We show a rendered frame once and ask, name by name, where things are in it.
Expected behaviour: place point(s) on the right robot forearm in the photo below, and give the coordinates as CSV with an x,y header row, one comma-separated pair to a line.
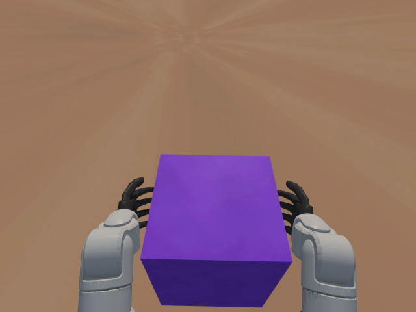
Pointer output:
x,y
328,274

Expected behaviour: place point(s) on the right robot hand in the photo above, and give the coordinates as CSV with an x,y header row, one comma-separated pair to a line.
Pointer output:
x,y
300,201

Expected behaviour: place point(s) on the left robot hand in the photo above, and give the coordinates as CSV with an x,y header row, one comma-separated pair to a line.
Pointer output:
x,y
130,195

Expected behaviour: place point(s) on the carton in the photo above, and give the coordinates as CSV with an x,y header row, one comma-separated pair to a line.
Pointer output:
x,y
215,235

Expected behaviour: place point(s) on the left robot forearm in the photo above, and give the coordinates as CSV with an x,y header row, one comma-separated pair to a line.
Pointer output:
x,y
106,272

